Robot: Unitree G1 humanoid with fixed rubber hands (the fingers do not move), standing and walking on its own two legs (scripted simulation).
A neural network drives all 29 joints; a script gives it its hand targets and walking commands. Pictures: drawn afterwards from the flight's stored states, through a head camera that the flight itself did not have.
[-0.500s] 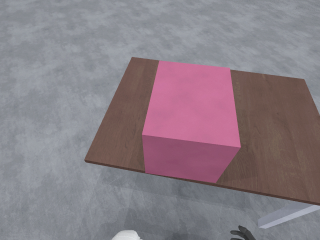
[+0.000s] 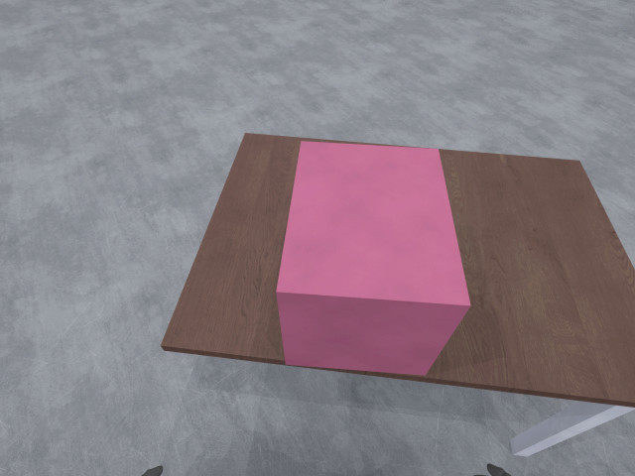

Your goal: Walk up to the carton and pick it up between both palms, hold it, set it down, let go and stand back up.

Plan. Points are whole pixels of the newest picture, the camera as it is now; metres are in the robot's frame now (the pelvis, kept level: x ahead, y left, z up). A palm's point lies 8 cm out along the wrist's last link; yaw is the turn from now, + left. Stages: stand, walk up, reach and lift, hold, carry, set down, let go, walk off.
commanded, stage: walk up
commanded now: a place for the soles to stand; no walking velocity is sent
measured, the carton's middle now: (362, 256) +0.47 -0.06 -0.06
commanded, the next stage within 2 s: reach and lift in 0.88 s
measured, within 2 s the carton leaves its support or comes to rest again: neither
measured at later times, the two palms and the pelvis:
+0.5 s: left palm out of the picture +0.02 +0.25 -0.12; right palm out of the picture +0.05 -0.24 -0.12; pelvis -0.01 +0.00 +0.00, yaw -2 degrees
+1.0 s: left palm out of the picture +0.08 +0.24 -0.14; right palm out of the picture +0.06 -0.26 -0.14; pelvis -0.03 -0.01 -0.02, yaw -1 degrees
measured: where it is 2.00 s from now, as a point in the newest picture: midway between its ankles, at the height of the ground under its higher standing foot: outside the picture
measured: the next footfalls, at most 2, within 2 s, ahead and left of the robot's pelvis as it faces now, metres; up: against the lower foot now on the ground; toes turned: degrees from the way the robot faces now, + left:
none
